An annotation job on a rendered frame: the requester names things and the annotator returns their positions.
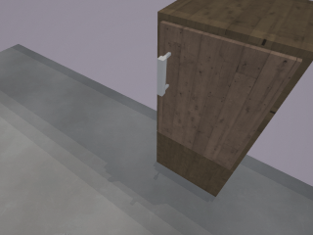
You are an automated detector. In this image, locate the handle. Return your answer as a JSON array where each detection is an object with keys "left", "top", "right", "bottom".
[{"left": 156, "top": 52, "right": 171, "bottom": 97}]

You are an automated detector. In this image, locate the cupboard door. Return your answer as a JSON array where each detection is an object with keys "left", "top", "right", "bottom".
[{"left": 158, "top": 21, "right": 302, "bottom": 170}]

